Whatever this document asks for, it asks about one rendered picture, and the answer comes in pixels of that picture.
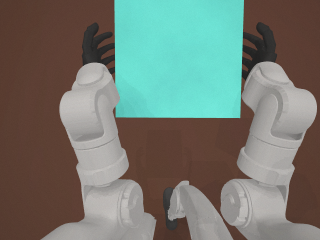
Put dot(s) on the robot right upper arm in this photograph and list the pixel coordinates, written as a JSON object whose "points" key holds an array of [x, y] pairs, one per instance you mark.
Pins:
{"points": [[259, 212]]}

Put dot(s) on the robot right hand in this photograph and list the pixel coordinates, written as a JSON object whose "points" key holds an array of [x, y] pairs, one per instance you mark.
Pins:
{"points": [[265, 48]]}

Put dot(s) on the robot left hand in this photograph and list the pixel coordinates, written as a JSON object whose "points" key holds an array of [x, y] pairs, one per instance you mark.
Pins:
{"points": [[90, 44]]}

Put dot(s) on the left robot thigh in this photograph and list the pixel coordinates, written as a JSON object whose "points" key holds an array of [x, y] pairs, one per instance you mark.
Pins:
{"points": [[143, 231]]}

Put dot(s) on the right robot forearm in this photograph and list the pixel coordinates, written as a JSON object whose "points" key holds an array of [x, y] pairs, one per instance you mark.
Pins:
{"points": [[282, 115]]}

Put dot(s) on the left robot forearm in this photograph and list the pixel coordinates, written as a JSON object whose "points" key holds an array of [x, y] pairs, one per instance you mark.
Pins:
{"points": [[86, 112]]}

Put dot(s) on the robot right foot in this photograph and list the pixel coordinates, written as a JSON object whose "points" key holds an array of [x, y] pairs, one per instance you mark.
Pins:
{"points": [[171, 224]]}

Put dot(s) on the carton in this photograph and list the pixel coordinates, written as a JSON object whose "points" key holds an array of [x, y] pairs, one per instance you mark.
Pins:
{"points": [[178, 58]]}

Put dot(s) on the robot left upper arm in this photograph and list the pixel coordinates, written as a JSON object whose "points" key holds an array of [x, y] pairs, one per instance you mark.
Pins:
{"points": [[109, 212]]}

